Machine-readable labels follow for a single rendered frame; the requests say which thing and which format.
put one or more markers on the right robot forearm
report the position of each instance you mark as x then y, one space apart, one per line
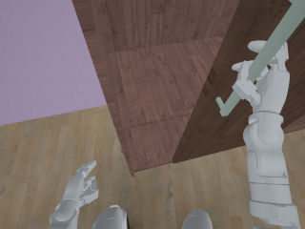
271 199

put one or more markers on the robot thigh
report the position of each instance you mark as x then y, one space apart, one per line
197 219
111 218

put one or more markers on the handle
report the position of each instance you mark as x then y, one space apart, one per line
292 18

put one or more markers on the robot left thigh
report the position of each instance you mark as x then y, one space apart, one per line
111 218

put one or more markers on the left robot forearm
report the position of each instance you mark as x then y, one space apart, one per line
65 215

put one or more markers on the left robot hand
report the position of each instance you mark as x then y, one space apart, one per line
78 187

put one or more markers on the wardrobe door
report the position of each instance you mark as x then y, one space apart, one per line
300 121
207 131

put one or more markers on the robot right thigh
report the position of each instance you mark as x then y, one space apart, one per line
197 219

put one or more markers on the right robot hand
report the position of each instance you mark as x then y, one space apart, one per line
272 84

